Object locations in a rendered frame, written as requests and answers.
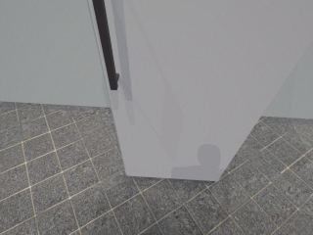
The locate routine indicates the handle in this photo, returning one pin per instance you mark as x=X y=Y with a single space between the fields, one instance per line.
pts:
x=104 y=32

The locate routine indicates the fridge door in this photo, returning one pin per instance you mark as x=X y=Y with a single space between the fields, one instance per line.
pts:
x=195 y=76

